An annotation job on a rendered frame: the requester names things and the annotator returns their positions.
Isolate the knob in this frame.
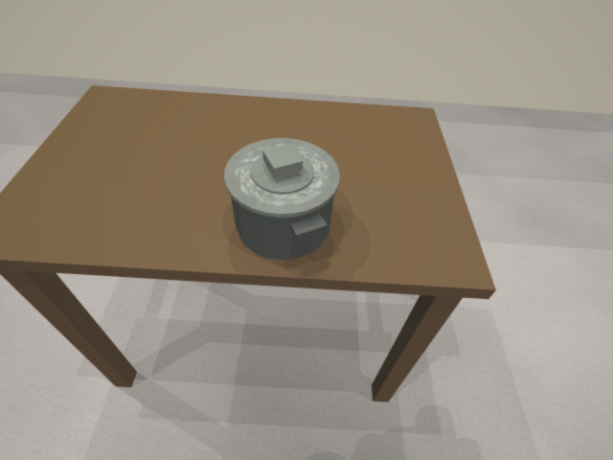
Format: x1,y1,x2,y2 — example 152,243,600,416
262,144,303,178

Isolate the table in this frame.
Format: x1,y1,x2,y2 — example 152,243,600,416
0,85,496,402

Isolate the lid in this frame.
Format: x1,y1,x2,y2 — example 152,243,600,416
224,138,340,218

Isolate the pot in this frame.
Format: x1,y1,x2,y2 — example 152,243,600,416
231,197,334,260

